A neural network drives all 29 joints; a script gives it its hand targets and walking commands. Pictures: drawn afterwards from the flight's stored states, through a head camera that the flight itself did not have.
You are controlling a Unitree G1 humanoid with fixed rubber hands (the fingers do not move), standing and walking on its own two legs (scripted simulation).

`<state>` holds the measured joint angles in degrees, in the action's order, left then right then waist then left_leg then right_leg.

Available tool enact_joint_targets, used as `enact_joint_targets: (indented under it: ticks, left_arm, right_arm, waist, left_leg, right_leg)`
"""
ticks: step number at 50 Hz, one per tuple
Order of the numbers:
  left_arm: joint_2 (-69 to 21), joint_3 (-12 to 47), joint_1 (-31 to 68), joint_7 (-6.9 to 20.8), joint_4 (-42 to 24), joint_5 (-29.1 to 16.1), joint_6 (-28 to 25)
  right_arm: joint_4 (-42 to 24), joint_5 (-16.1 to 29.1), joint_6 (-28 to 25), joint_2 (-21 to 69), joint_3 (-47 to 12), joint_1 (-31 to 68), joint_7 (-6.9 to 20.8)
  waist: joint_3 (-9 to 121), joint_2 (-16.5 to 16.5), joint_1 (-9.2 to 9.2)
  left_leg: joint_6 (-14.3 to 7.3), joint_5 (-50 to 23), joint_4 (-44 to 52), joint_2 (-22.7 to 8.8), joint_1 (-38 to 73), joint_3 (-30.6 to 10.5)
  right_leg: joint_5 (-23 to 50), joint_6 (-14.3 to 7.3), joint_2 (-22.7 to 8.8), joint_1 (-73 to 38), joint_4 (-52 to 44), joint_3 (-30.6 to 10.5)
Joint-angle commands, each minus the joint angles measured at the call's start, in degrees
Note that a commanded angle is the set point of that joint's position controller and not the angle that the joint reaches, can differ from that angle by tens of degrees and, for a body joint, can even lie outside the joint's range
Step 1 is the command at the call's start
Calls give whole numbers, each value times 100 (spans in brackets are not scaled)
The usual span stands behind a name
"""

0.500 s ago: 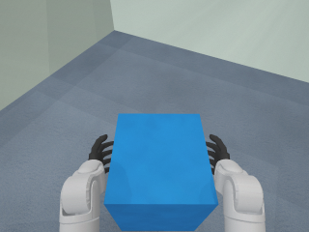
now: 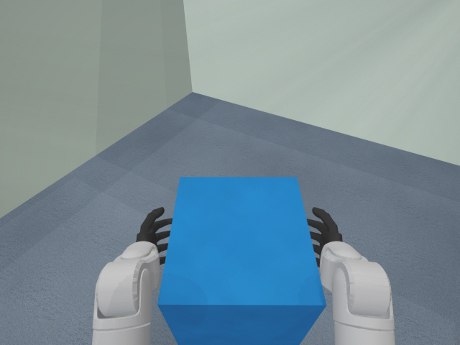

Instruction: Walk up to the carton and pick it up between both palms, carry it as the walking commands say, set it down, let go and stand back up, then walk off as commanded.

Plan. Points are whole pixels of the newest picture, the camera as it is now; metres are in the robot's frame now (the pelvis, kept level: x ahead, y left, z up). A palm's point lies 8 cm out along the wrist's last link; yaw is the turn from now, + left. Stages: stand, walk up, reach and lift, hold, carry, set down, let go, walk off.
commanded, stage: carry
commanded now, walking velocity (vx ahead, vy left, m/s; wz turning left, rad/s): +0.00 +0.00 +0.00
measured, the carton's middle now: (237, 268) +0.28 +0.00 +0.03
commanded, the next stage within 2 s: none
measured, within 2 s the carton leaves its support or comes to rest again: neither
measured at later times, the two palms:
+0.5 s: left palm (143, 261) +0.25 +0.14 +0.09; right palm (332, 262) +0.25 -0.14 +0.09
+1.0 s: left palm (107, 298) +0.20 +0.19 +0.08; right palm (308, 294) +0.21 -0.10 +0.08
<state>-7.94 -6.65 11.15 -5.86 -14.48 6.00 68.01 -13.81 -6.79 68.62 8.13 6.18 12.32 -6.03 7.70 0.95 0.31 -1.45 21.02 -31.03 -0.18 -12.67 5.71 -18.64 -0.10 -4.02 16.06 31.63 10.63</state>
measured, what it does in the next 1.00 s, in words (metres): shifts its weight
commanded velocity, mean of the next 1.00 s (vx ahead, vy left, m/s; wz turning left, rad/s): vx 0.00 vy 0.10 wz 0.00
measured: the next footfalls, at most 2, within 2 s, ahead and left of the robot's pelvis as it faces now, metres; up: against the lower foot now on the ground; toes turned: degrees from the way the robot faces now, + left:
right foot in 1.54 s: -0.09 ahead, -0.05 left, +0.00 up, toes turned -10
left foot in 1.88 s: -0.11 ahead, +0.29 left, +0.00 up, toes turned +6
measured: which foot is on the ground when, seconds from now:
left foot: down 0.00-1.00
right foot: down 0.00-1.00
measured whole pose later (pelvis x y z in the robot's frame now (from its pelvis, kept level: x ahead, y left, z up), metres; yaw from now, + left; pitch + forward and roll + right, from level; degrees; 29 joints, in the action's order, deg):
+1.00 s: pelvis -0.07 +0.04 -0.01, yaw +1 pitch +2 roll +1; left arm -8.1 -7.0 12.3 -5.9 -14.9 5.8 68.7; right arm -15.3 -7.0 69.2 8.2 6.4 12.7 -6.1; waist 4.1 0.1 -0.1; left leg -6.0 18.0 -33.5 4.5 -17.7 6.8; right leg -15.7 2.3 -9.5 22.2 37.0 9.3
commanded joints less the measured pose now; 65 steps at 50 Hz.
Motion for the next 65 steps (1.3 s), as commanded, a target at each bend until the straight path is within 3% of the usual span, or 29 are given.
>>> enact_joint_targets:
  ticks: [1, 7, 13, 27, 30, 36, 40, 44, 48, 50, 54, 58, 61, 62, 64, 65]
  left_arm:
    - [-5368, 4067, 2588, 1480, -390, -2409, 45]
    - [-5332, 4073, 2469, 1462, -489, -2395, 52]
    - [-5326, 4052, 2458, 1456, -426, -2348, 59]
    - [-5353, 4007, 2618, 1452, -260, -2314, 138]
    - [-5358, 3999, 2657, 1460, -214, -2318, 148]
    - [-5360, 3929, 2640, 1493, -161, -2325, 144]
    - [-5377, 3938, 2656, 1496, -174, -2337, 143]
    - [-5390, 3986, 2694, 1491, -246, -2369, 141]
    - [-5422, 4021, 2755, 1506, -259, -2401, 139]
    - [-5442, 4042, 2817, 1525, -268, -2439, 128]
    - [-5463, 4078, 2910, 1556, -384, -2528, 107]
    - [-5436, 4031, 2745, 1550, -340, -2489, 121]
    - [-5437, 4000, 2671, 1522, -300, -2408, 139]
    - [-5441, 3997, 2699, 1512, -297, -2385, 146]
    - [-5433, 4006, 2819, 1498, -291, -2381, 162]
    - [-5421, 4028, 2930, 1506, -293, -2404, 160]
  right_arm:
    - [-366, 2409, -17, 5442, -4043, 2508, 1443]
    - [-485, 2383, -13, 5388, -4047, 2386, 1427]
    - [-483, 2372, 3, 5348, -4049, 2420, 1449]
    - [-354, 2369, 72, 5362, -3987, 2593, 1480]
    - [-298, 2376, 83, 5372, -4008, 2623, 1499]
    - [-322, 2395, 91, 5443, -4085, 2690, 1488]
    - [-376, 2414, 80, 5458, -4093, 2711, 1487]
    - [-404, 2411, 58, 5473, -4058, 2701, 1492]
    - [-335, 2335, 42, 5462, -3997, 2622, 1491]
    - [-349, 2294, 26, 5450, -3982, 2626, 1486]
    - [-467, 2259, 8, 5441, -3988, 2617, 1448]
    - [-546, 2262, 25, 5405, -4003, 2539, 1436]
    - [-524, 2293, 50, 5392, -3985, 2535, 1474]
    - [-492, 2305, 57, 5391, -3972, 2539, 1492]
    - [-391, 2278, 66, 5363, -3919, 2560, 1519]
    - [-347, 2258, 58, 5404, -3905, 2526, 1527]
  waist:
    - [1459, -107, 12]
    - [1505, -40, 8]
    - [1368, -16, 12]
    - [962, -71, 5]
    - [936, -2, -7]
    - [886, -523, -21]
    - [891, -631, -32]
    - [934, -375, -52]
    - [940, 253, -60]
    - [829, 336, -46]
    - [868, 94, -27]
    - [1006, -352, -21]
    - [967, -543, -7]
    - [917, -403, 11]
    - [677, 672, 41]
    - [565, 952, 119]
  left_leg:
    - [-31, -4123, -51, -710, 489, -378]
    - [-98, -4383, -43, -759, 627, -433]
    - [-145, -4167, 68, -811, 593, -501]
    - [-179, -2647, 483, -761, 243, -602]
    - [-166, -2182, 516, -597, 167, -555]
    - [-37, -1513, 275, -529, -31, -501]
    - [-61, -1350, 154, -453, -193, -493]
    - [-180, -1827, 198, -501, -163, -592]
    - [-449, -2520, 540, -823, -72, -917]
    - [-563, -2587, 672, -889, -165, -980]
    - [-471, -2207, 599, -778, -378, -840]
    - [-220, -1937, 207, -609, -642, -673]
    - [-98, -1435, -11, -554, -561, -758]
    - [-116, -1323, 138, -626, -443, -910]
    - [-331, -1398, 1236, -1033, -223, -1512]
    - [-556, -1537, 1533, -1230, -119, -1801]
  right_leg:
    - [3905, -81, -636, -979, 95, -469]
    - [3397, -88, -575, -903, 139, -443]
    - [2821, -113, -580, -767, 108, -466]
    - [1863, -149, -637, -610, -303, -553]
    - [1976, -184, -845, -605, -393, -698]
    - [1740, -143, -1374, -405, -600, -1066]
    - [1515, -184, -1507, -318, -580, -1176]
    - [1247, -75, -1332, -139, -209, -913]
    - [630, 135, -792, 128, 548, -225]
    - [237, 172, -609, 201, 613, -93]
    - [480, 103, -657, -67, 392, -180]
    - [946, -52, -1109, -407, 88, -691]
    - [567, -139, -1387, -141, -140, -1024]
    - [348, -89, -1307, 86, -26, -914]
    - [-160, 200, -547, 665, 927, -47]
    - [-882, 267, -300, 1044, 1712, 43]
